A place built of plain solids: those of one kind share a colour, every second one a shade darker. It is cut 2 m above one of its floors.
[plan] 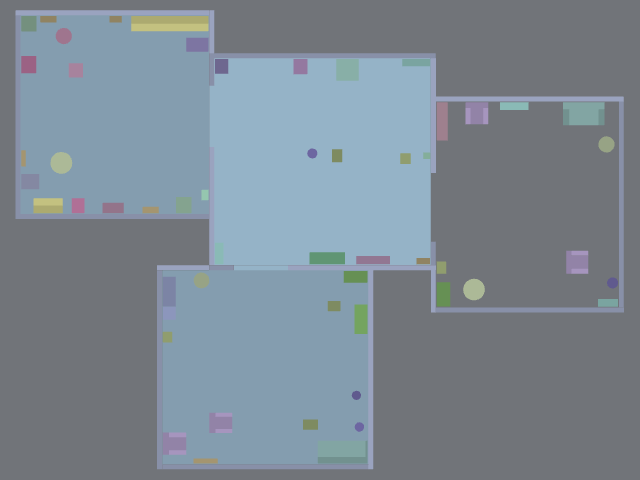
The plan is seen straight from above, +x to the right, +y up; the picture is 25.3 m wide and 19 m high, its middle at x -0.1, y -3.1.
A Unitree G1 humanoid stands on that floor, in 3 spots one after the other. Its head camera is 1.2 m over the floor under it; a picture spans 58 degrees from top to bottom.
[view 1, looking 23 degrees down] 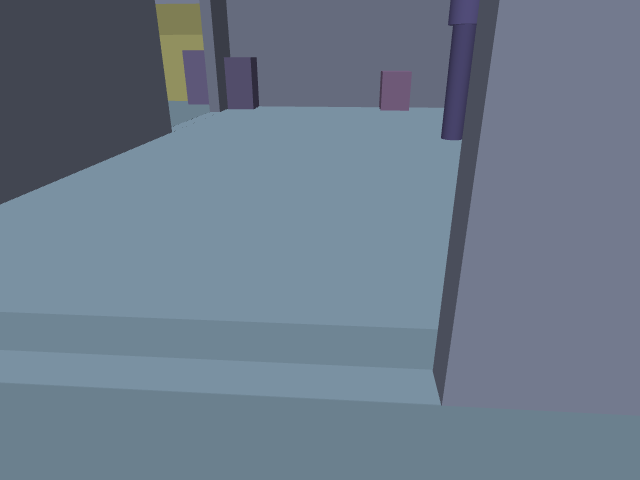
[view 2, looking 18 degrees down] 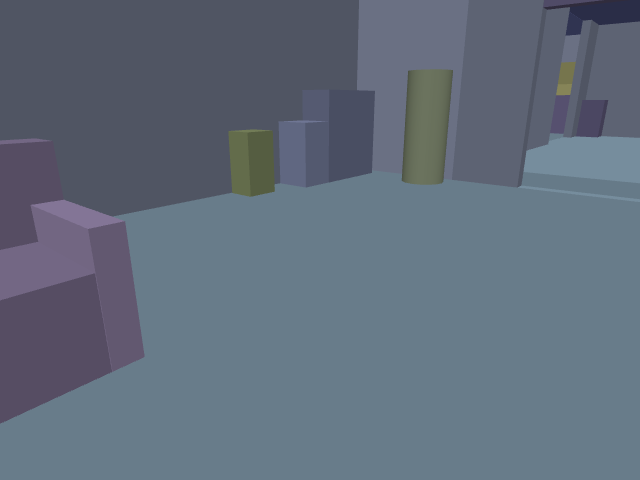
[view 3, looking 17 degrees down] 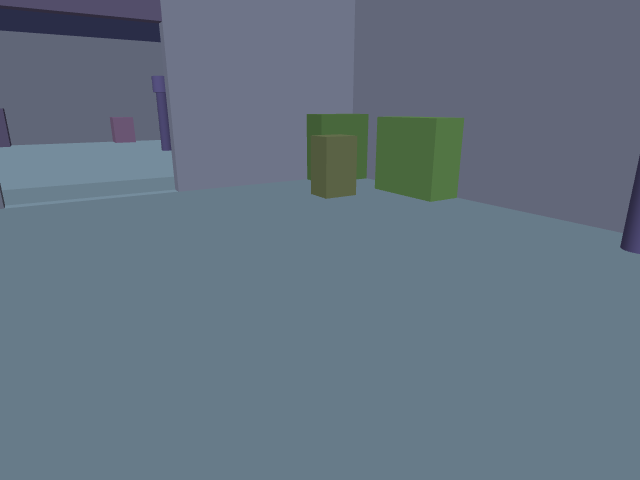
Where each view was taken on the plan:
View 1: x -1.74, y -5.57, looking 94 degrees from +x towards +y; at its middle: floor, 2.56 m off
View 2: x -1.74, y -10.79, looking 130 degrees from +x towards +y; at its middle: floor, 3.88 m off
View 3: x -2.97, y -10.83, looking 58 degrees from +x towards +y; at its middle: floor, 4.10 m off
